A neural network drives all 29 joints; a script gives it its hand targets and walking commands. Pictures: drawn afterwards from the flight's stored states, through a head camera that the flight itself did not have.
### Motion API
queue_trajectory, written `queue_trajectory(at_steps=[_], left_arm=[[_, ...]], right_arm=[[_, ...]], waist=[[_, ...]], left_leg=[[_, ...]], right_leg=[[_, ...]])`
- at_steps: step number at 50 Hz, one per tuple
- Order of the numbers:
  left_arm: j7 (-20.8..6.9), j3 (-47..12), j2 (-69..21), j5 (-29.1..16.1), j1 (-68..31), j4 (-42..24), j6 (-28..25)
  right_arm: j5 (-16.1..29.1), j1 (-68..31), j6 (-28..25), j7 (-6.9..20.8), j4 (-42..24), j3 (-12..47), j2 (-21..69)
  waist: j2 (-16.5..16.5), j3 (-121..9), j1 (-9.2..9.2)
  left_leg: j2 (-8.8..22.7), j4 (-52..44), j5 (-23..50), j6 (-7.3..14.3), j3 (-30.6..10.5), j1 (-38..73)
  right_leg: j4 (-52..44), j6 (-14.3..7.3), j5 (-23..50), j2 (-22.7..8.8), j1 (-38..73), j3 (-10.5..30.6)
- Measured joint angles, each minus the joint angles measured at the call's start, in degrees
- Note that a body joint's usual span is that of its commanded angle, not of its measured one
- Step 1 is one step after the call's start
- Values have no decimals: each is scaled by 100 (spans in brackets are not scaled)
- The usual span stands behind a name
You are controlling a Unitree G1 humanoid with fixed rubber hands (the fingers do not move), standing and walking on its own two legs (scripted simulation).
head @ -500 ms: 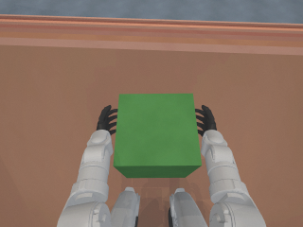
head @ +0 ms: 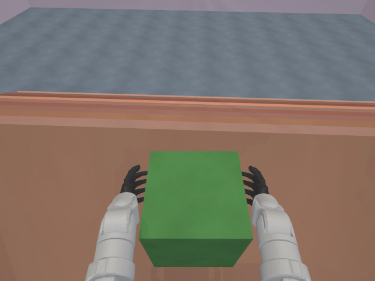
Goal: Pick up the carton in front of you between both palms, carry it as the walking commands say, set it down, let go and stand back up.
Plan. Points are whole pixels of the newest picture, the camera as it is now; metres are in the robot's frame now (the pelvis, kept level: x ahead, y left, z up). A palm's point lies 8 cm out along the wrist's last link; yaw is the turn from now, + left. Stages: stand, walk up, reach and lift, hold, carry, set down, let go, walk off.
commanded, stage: reach and lift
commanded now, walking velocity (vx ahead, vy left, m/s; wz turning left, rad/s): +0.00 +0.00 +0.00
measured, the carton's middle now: (193, 212) +0.29 +0.00 -0.06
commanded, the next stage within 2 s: hold in 1.06 s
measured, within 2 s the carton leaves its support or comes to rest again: neither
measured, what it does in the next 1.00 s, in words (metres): stands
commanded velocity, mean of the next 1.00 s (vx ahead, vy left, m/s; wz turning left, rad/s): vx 0.00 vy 0.00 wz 0.00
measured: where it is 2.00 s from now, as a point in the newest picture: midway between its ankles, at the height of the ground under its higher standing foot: outside the picture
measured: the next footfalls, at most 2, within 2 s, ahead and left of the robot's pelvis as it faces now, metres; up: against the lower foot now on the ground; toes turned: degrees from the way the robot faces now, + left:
none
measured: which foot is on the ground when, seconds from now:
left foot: down 0.00-1.00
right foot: down 0.00-1.00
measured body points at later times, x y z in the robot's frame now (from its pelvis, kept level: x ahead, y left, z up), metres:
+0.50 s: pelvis -0.01 +0.00 +0.01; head -0.03 +0.00 +0.46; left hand +0.30 +0.15 +0.03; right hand +0.30 -0.15 +0.03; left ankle +0.02 +0.13 -0.73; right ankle +0.01 -0.12 -0.73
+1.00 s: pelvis +0.00 +0.00 +0.01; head -0.02 +0.00 +0.46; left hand +0.30 +0.15 +0.04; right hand +0.30 -0.15 +0.04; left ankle +0.02 +0.13 -0.73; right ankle +0.02 -0.12 -0.73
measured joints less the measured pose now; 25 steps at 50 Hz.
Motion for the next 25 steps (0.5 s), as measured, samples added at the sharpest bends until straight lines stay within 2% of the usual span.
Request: queue_trajectory(at_steps=[5,10,25], left_arm=[[-87,67,-36,257,-155,-8,347],[-187,304,-106,501,-404,150,464],[-194,318,-136,504,-502,-82,474]], right_arm=[[-250,-155,350,112,-12,-103,33],[-484,-395,467,210,142,-342,96],[-498,-525,473,259,-50,-353,104]], waist=[[3,214,-7],[-2,448,-4],[5,675,-22]], left_leg=[[15,-365,161,9,4,600],[20,-404,220,14,7,758],[17,-592,337,20,8,860]], right_leg=[[-374,1,168,-9,601,13],[-430,3,237,-7,766,18],[-632,18,361,-21,873,29]])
